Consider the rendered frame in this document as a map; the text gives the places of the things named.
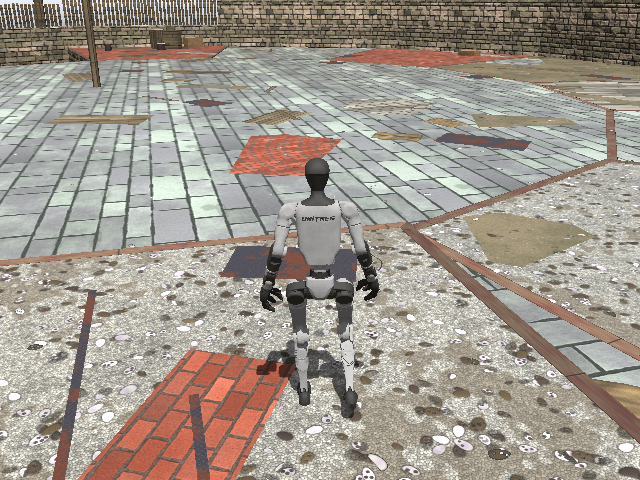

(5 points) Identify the left robot upper arm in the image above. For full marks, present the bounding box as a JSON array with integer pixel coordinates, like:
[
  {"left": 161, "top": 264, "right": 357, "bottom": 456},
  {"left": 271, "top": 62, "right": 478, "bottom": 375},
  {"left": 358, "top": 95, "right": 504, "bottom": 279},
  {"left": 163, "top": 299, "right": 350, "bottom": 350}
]
[{"left": 271, "top": 202, "right": 297, "bottom": 259}]

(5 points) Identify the robot left hand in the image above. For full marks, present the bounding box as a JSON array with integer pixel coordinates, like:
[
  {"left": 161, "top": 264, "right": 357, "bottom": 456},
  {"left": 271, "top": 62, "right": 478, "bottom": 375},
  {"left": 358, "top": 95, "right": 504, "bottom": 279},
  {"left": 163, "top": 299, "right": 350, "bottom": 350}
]
[{"left": 260, "top": 287, "right": 283, "bottom": 312}]

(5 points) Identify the robot right forearm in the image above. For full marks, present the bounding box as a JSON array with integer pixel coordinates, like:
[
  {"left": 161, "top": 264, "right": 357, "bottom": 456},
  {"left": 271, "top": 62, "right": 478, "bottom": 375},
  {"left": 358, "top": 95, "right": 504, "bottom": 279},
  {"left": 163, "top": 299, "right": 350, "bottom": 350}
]
[{"left": 357, "top": 240, "right": 377, "bottom": 282}]

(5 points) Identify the right robot upper arm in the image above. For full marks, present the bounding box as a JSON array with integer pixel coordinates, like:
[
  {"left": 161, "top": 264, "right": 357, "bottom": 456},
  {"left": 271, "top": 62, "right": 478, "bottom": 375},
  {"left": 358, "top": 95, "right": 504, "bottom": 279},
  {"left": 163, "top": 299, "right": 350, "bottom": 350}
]
[{"left": 339, "top": 201, "right": 367, "bottom": 256}]

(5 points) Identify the right robot foot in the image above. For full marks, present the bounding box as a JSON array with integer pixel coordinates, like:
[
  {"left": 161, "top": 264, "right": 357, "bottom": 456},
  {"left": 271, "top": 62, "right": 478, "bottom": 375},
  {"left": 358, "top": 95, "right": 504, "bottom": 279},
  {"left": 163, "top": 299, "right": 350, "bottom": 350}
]
[{"left": 343, "top": 388, "right": 358, "bottom": 404}]

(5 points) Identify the robot left forearm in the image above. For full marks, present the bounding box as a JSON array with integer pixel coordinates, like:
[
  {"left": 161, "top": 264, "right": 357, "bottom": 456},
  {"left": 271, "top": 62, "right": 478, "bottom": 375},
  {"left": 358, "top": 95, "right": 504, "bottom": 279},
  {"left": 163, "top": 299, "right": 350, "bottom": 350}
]
[{"left": 262, "top": 243, "right": 282, "bottom": 290}]

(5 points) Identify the robot left thigh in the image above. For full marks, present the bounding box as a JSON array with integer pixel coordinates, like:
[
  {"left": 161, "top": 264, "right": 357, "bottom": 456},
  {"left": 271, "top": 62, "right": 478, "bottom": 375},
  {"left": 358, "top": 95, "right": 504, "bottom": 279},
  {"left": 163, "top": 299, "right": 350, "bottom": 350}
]
[{"left": 286, "top": 279, "right": 310, "bottom": 346}]

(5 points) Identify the robot right hand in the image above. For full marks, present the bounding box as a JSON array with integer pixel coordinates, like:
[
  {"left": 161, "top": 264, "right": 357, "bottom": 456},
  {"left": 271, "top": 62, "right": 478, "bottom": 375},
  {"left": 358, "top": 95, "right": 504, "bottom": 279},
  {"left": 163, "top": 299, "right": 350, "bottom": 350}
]
[{"left": 356, "top": 279, "right": 380, "bottom": 301}]

